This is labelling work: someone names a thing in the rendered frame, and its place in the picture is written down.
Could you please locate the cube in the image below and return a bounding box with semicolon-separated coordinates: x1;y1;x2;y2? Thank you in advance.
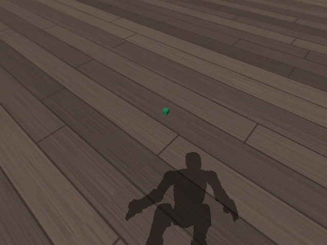
162;108;169;116

